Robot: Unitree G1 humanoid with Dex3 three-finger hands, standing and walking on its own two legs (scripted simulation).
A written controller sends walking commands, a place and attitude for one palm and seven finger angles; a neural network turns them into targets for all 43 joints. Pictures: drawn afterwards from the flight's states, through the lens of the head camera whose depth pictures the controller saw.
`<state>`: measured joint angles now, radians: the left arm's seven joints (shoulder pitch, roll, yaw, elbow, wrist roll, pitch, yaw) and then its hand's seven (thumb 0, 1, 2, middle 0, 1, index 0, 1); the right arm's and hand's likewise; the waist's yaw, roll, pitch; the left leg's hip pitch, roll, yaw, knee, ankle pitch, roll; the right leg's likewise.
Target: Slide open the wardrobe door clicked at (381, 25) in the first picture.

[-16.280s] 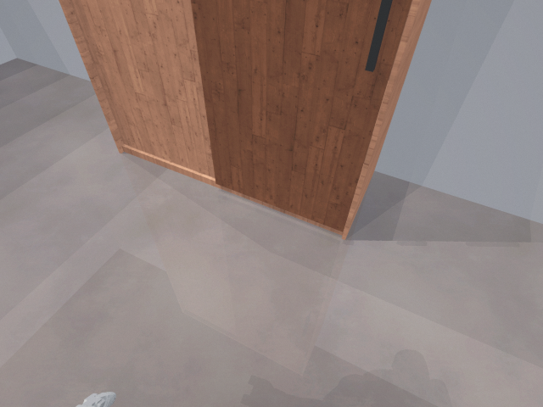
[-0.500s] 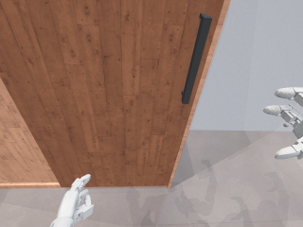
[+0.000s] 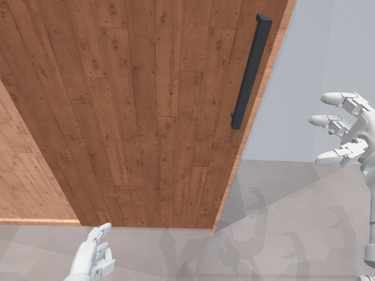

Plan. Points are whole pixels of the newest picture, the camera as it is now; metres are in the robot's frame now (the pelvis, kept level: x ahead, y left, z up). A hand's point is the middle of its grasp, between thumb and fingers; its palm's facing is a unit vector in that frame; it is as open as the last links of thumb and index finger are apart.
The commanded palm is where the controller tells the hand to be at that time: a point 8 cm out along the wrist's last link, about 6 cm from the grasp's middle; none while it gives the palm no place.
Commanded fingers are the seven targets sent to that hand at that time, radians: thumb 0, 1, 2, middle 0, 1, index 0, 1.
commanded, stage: move the hooked fingers beside the handle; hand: right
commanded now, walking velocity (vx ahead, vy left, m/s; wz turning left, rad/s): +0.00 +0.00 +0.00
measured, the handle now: (246, 78) +0.55 -0.12 +0.20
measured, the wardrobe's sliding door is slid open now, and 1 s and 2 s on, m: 0.00 0.00 0.00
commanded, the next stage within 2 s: none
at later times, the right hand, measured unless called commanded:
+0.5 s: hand (300, 108) +0.40 -0.21 +0.22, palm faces +0.00 +1.00 -0.01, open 14.0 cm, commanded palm +0.38 -0.26 +0.21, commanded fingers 0.00 0.50 -0.30 0.30 1.20 0.30 1.20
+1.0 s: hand (285, 95) +0.46 -0.20 +0.21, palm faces +0.00 +1.00 +0.00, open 14.0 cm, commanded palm +0.46 -0.25 +0.21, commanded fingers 0.00 0.50 -0.30 0.30 1.20 0.30 1.20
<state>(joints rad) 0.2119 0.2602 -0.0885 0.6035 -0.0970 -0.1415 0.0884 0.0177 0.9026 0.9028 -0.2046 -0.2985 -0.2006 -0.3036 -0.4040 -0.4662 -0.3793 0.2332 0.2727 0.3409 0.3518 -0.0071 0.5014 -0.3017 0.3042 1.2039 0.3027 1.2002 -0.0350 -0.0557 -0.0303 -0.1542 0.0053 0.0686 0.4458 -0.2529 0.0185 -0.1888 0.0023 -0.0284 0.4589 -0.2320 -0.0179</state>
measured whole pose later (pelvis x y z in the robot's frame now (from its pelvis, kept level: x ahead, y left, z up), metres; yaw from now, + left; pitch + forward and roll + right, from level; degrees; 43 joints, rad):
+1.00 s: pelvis +0.00 +0.00 +0.00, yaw +1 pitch +4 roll +1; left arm 0.34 0.29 -0.04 0.67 -0.08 -0.11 0.10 0.01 0.90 0.90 -0.20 -0.30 -0.20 -0.30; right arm -0.92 -0.51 -0.32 0.95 0.17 0.08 0.28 -0.01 0.50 -0.30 0.30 1.20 0.30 1.20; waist 0.06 -0.03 -0.03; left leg -0.28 -0.01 0.06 0.48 -0.25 0.02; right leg -0.32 -0.01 -0.04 0.51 -0.25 -0.02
